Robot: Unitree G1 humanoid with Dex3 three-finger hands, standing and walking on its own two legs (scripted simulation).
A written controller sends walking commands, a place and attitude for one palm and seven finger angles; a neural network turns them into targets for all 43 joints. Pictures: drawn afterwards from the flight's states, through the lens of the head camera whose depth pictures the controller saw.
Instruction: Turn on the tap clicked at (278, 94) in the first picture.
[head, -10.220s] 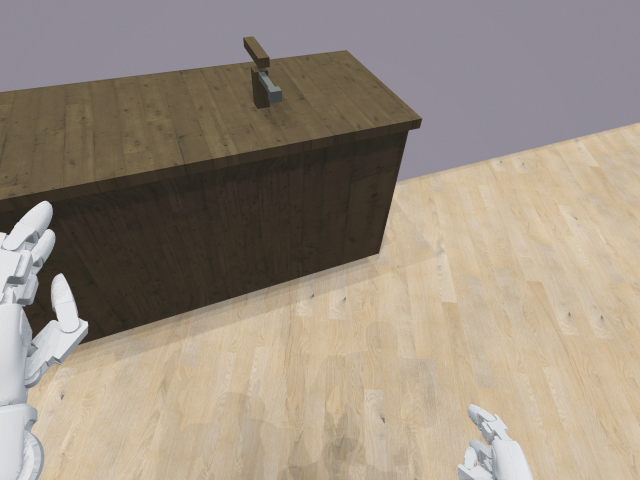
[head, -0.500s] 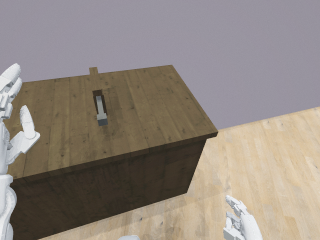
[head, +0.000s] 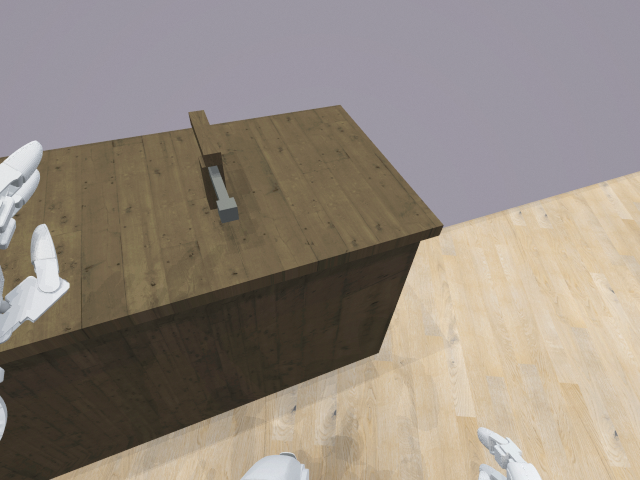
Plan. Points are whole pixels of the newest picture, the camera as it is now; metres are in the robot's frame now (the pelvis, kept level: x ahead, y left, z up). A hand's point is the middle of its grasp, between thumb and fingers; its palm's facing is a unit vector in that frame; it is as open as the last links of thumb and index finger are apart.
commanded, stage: come to a stop and stand still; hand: left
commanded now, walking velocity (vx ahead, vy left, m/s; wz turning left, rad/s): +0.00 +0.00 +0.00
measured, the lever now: (227, 210) +0.49 +0.19 +0.04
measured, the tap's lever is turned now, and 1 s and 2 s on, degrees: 0 0 0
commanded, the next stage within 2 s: look again from close up in 1.38 s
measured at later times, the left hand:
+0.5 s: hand out of the picture +0.17 +0.31 +0.19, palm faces +0.41 -0.74 -0.54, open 7.4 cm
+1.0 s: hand out of the picture +0.10 +0.34 +0.19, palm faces +0.43 -0.74 -0.52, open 7.4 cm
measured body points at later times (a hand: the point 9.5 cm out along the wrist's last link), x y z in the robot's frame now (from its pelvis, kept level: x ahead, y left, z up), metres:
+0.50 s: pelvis -0.05 +0.04 -0.01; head -0.03 +0.03 +0.44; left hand +0.14 +0.34 +0.21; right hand +0.08 -0.19 -0.12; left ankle -0.04 +0.13 -0.68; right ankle -0.02 -0.06 -0.72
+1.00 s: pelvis -0.10 +0.06 +0.00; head -0.09 +0.06 +0.45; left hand +0.07 +0.38 +0.22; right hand +0.05 -0.16 -0.10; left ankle -0.11 +0.18 -0.67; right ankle -0.05 -0.04 -0.72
